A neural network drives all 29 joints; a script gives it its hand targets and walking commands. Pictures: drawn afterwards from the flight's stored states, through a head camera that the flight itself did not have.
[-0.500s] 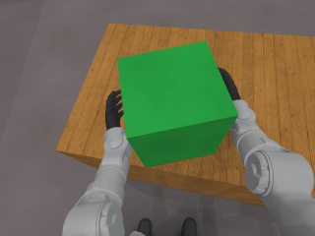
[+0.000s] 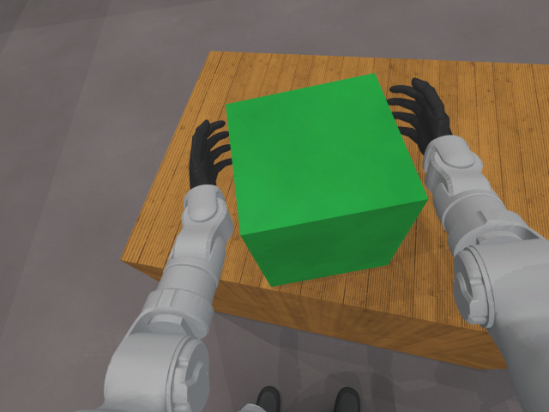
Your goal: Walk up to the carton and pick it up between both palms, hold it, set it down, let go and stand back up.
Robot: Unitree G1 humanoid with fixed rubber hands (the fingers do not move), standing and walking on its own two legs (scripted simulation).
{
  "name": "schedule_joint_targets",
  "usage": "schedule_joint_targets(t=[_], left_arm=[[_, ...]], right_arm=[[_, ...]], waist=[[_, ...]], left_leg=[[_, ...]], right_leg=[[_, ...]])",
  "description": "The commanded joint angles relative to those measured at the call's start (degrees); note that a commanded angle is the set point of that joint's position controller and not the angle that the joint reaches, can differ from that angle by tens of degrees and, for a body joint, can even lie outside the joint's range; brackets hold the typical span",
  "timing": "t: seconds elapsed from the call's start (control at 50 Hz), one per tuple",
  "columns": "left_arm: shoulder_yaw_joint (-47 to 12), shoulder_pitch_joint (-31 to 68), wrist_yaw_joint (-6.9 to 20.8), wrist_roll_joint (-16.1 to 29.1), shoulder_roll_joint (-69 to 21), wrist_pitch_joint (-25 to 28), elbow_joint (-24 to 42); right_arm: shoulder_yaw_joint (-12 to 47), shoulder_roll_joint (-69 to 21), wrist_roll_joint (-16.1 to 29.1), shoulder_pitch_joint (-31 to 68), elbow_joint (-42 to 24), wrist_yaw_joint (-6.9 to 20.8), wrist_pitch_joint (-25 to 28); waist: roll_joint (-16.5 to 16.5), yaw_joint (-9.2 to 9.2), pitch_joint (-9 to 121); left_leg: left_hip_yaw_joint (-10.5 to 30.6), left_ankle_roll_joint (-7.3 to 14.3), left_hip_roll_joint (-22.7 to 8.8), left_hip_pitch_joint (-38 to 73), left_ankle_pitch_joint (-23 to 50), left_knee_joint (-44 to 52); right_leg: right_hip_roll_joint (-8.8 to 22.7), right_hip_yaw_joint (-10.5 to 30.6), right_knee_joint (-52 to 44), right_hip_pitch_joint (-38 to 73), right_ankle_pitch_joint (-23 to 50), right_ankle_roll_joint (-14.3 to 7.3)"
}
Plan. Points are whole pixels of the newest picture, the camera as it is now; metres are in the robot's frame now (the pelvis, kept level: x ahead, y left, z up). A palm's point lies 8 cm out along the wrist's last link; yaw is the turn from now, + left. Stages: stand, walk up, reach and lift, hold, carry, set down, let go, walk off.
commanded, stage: set down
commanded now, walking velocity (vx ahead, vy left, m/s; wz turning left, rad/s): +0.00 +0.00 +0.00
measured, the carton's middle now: (316, 193) +0.45 +0.05 -0.03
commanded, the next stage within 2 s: none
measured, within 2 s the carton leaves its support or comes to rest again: neither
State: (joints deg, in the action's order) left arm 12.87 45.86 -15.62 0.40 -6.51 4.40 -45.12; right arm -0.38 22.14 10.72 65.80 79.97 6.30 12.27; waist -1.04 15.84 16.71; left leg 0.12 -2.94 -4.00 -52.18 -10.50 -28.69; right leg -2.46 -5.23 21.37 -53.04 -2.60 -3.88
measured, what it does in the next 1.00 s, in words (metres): stands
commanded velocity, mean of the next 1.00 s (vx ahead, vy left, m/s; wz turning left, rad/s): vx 0.00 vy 0.00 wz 0.00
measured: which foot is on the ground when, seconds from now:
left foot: down 0.00-1.00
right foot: down 0.00-1.00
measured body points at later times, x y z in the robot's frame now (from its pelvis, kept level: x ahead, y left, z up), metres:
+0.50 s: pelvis -0.01 -0.03 +0.00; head +0.11 -0.03 +0.43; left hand +0.38 +0.19 +0.03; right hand +0.49 -0.13 +0.03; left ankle -0.01 +0.15 -0.72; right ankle +0.04 -0.08 -0.72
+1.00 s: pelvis -0.04 -0.02 -0.02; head +0.04 -0.02 +0.42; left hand +0.33 +0.21 +0.03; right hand +0.45 -0.17 +0.04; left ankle -0.01 +0.15 -0.72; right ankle +0.04 -0.08 -0.72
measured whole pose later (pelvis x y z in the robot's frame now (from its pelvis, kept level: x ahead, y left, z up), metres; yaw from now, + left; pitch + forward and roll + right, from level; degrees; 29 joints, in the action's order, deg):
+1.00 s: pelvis -0.04 -0.02 -0.02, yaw +3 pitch +19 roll +1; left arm -0.6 35.2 -18.6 12.3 3.5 -6.4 -36.9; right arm 5.4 26.5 22.4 50.1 69.6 11.4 5.2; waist 2.6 10.8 10.0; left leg 2.9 -4.7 -3.1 -47.0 -16.7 -44.5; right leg -0.6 -7.7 42.6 -49.6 -12.6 -5.8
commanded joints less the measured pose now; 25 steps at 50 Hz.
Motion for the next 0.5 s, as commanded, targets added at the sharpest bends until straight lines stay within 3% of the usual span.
schedule_joint_targets(t=[0.0, 0.02, 0.04, 0.06, 0.1, 0.14, 0.16, 0.18, 0.2, 0.22, 0.24, 0.26, 0.28, 0.3, 0.32, 0.34, 0.36, 0.38, 0.4, 0.42, 0.44, 0.46, 0.48], left_arm=[[-1.7, 17.2, 0.9, -0.5, 1.6, 0.7, 11.1], [-1.7, 12.3, 1.0, -0.2, 3.5, 0.0, 13.7], [-0.3, 13.2, 1.3, -0.3, 5.8, -0.4, 12.1], [1.7, 21.1, 1.5, -1.6, 5.7, -0.2, 8.7], [0.9, 20.5, 1.0, -1.4, 7.6, -1.0, 10.6], [1.0, 11.5, 0.7, 0.0, 9.1, -1.4, 15.2], [-0.9, 16.1, 0.9, 0.3, 7.2, -1.1, 14.5], [0.1, 18.8, 0.8, 0.5, 8.3, -0.6, 12.4], [-1.0, 24.6, 0.6, 1.3, 7.1, -0.5, 10.9], [-1.5, 23.4, 0.6, 0.1, 2.5, -0.5, 12.6], [-3.2, 20.8, 0.7, 0.8, 1.9, -0.4, 12.5], [-3.5, 13.9, 0.4, 0.4, 4.6, 0.0, 18.2], [-3.1, 14.6, 0.4, 1.2, 5.8, 0.5, 16.1], [-3.3, 15.0, 0.7, 0.8, 6.7, 0.2, 15.7], [-4.3, 11.3, 0.9, 1.5, 5.8, 0.0, 16.8], [-3.5, 17.6, 0.8, 1.1, 5.1, 0.3, 14.0], [-1.1, 18.0, 0.8, -0.1, 8.9, 0.3, 12.7], [-0.4, 20.9, 0.5, -0.6, 10.1, 0.2, 14.2], [-2.2, 20.0, -0.1, 1.0, 12.3, 0.4, 14.9], [-3.2, 17.1, -0.5, 2.2, 11.9, -0.2, 17.1], [-3.9, 14.0, -0.4, 2.9, 10.7, 0.2, 18.5], [-5.2, 20.5, -0.5, 3.7, 11.2, 1.0, 18.0], [-4.4, 9.6, -0.6, 2.6, 10.8, -0.3, 22.6]], right_arm=[[-0.5, 5.1, 0.3, 25.7, -13.6, 0.6, 1.4], [-1.4, 9.0, 0.4, 22.4, -13.5, 0.5, 1.9], [-0.6, 9.6, 1.3, 23.0, -15.1, -0.3, 1.9], [-0.8, 6.7, -0.6, 28.1, -12.9, -0.6, 1.1], [-2.6, 8.6, -0.9, 27.2, -13.0, -0.9, -0.1], [0.9, 10.8, 2.7, 19.2, -17.5, -1.0, 0.7], [-0.5, 8.7, 1.6, 22.6, -15.1, -1.3, 0.8], [0.6, 6.4, 1.8, 23.5, -15.1, -1.0, 0.5], [0.3, 5.1, 1.8, 27.1, -15.6, -0.6, -0.4], [0.4, -1.3, 0.4, 27.7, -17.1, -0.3, -0.9], [-0.4, -0.4, 0.3, 25.8, -17.7, 0.1, -0.7], [-1.1, 3.7, 2.0, 17.4, -18.2, -0.2, 0.7], [0.1, 5.1, 2.5, 19.0, -19.1, -0.1, 1.0], [-1.1, 5.3, 2.4, 17.7, -20.0, -0.4, 1.0], [-0.5, 6.5, 2.7, 15.9, -20.3, -0.4, 1.6], [-1.2, 3.6, 1.2, 20.3, -21.0, -0.3, 0.5], [0.1, 3.7, 1.8, 19.8, -22.3, -0.6, -0.2], [-2.5, 6.4, 0.8, 21.6, -20.7, -1.0, 0.2], [-0.6, 10.0, 3.1, 20.0, -21.0, -0.8, 0.3], [-0.6, 11.2, 4.1, 18.7, -22.6, -1.2, 0.5], [1.8, 9.7, 5.3, 16.6, -22.9, -1.0, 0.8], [0.3, 10.5, 4.9, 21.1, -24.0, -0.8, 0.7], [0.7, 10.3, 5.1, 11.2, -24.5, -1.3, 1.3]], waist=[[15.1, -2.51, 49.8], [15.6, -4.16, 49.4], [17.3, -3.46, 48.2], [17.0, -2.07, 45.3], [15.0, -3.56, 41.5], [15.4, -2.48, 41.5], [14.1, -4.32, 41.0], [14.4, -2.54, 38.2], [14.4, -2.21, 38.6], [14.0, -1.63, 37.8], [13.0, -3.5, 38.3], [10.6, -5.62, 41.5], [11.0, -3.77, 43.3], [10.3, -5.23, 43.2], [10.6, -4.93, 42.5], [11.3, -3.75, 42.3], [12.6, -2.01, 40.9], [10.4, -4.54, 41.0], [9.7, -4.75, 40.7], [11.0, -5.12, 42.8], [11.4, -3.89, 41.4], [11.0, -4.32, 44.8], [10.9, -4.76, 43.2]], left_leg=[[-4.4, 0.1, 2.6, 13.0, 28.1, -0.4], [-3.5, 0.3, 2.2, 14.3, 30.3, -0.6], [-4.1, 0.4, 2.3, 11.4, 30.6, -0.7], [-5.1, 1.2, 3.2, 3.8, 23.3, 1.7], [-4.6, 1.2, 2.4, 6.9, 23.4, 1.5], [-4.6, 0.8, 2.1, 7.2, 26.6, 1.1], [-4.8, 1.2, 2.3, 5.1, 24.5, 2.2], [-4.5, 2.1, 2.5, -0.5, 21.4, 3.9], [-5.5, 2.2, 2.7, -0.1, 17.3, 3.6], [-5.4, 1.9, 2.7, 2.1, 17.2, 1.5], [-4.7, 1.7, 2.7, 2.9, 17.4, 1.7], [-3.8, 0.9, 2.6, 6.1, 23.3, 0.8], [-4.3, 0.7, 2.8, 4.5, 22.5, 0.6], [-4.5, 1.1, 3.3, 3.9, 22.1, -0.6], [-4.1, 1.0, 3.3, 3.3, 22.3, 0.1], [-4.3, 1.2, 3.4, 1.5, 18.5, 0.1], [-4.8, 1.6, 3.9, -0.7, 17.5, -0.9], [-4.8, 0.9, 4.2, -0.6, 15.7, 0.0], [-4.5, 0.9, 4.2, -0.5, 17.6, -0.8], [-3.9, 0.5, 3.9, -0.1, 19.2, -1.7], [-4.5, 0.4, 3.8, 0.7, 20.4, -1.6], [-4.5, 0.1, 3.9, -1.2, 17.0, -2.6], [-3.7, -0.3, 3.5, 2.3, 22.9, -2.6]], right_leg=[[-2.0, 2.3, 7.7, 51.4, 23.3, 1.9], [-2.7, 2.3, 8.5, 52.7, 27.0, 2.2], [-2.1, 2.9, 9.7, 56.8, 31.2, 2.5], [-0.7, 4.6, 9.2, 58.4, 25.6, 2.7], [-0.7, 3.8, 9.7, 58.3, 24.6, 2.9], [0.3, 5.8, 9.4, 63.9, 28.2, 2.7], [-0.2, 4.8, 10.5, 62.8, 28.3, 2.7], [1.7, 6.6, 10.4, 64.2, 26.0, 2.8], [1.6, 6.4, 9.5, 60.4, 18.4, 3.0], [1.2, 6.8, 9.0, 57.7, 14.4, 3.2], [1.4, 6.4, 8.4, 58.4, 13.8, 2.8], [1.2, 6.6, 9.5, 61.9, 22.5, 2.5], [0.9, 6.6, 10.0, 61.3, 22.8, 3.0], [1.6, 8.0, 10.4, 62.4, 21.9, 3.1], [1.8, 8.0, 10.5, 62.9, 22.2, 3.5], [2.2, 8.7, 10.3, 60.6, 16.4, 3.8], [3.4, 10.9, 10.8, 63.2, 15.2, 4.2], [4.1, 10.9, 10.4, 63.1, 13.9, 4.5], [3.5, 10.4, 11.8, 64.6, 15.2, 4.0], [2.6, 10.3, 12.9, 65.2, 17.1, 3.9], [2.4, 9.5, 13.1, 64.4, 19.0, 4.1], [2.9, 10.7, 13.1, 61.7, 13.4, 4.1], [2.0, 10.0, 13.3, 64.9, 19.6, 3.9]])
